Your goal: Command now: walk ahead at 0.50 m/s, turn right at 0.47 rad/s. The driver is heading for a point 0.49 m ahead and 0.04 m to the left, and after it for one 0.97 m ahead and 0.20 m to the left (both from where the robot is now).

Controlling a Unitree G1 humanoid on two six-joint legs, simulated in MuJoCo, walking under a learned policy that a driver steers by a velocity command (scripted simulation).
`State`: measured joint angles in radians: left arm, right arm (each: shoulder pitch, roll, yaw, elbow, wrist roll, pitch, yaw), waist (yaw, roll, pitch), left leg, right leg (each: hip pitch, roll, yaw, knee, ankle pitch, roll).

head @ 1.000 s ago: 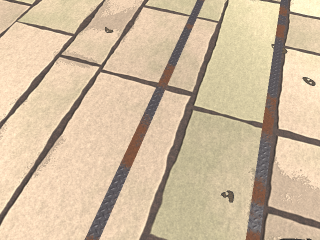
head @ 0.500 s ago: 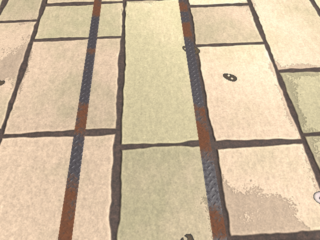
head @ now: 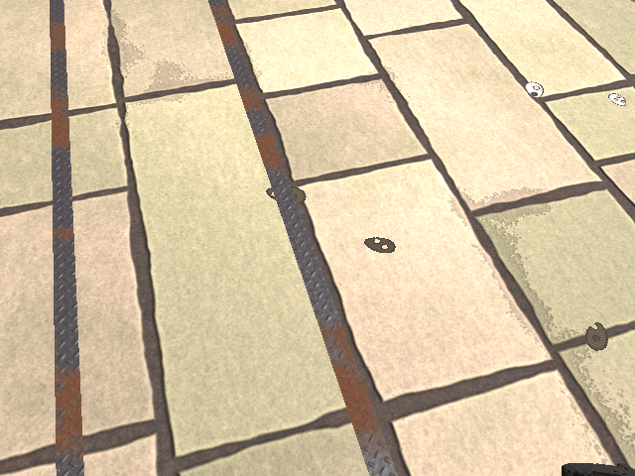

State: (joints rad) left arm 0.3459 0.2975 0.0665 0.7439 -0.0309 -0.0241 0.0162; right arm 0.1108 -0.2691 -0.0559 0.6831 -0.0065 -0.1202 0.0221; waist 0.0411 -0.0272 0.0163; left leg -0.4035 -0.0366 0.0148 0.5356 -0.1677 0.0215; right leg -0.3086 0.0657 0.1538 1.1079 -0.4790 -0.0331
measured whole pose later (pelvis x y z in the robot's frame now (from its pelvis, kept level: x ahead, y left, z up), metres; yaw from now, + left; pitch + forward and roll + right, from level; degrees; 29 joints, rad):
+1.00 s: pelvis +0.45 -0.05 +0.00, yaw +11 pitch +3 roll -1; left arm 0.14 0.30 0.06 0.75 0.00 -0.02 0.02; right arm 0.14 -0.30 -0.07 0.65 0.00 -0.02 0.03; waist -0.01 0.00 0.07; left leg -0.47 -0.06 0.00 0.55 -0.13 0.08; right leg -0.41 0.02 0.00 1.20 -0.55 0.04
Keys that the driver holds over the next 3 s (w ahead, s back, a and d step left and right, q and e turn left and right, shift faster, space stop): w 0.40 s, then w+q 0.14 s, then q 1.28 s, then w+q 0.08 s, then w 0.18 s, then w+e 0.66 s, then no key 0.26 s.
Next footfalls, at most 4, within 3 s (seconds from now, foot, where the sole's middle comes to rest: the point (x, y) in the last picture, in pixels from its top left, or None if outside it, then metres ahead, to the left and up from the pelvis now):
0.40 right None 0.36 -0.16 -0.76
0.90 left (319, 431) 0.57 0.05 -0.76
1.32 right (425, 419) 0.61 -0.18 -0.76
1.74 left None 0.45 0.04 -0.76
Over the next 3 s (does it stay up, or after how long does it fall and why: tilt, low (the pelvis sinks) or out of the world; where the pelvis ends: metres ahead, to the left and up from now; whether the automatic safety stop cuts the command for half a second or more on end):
stays up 0.81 0.20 0.02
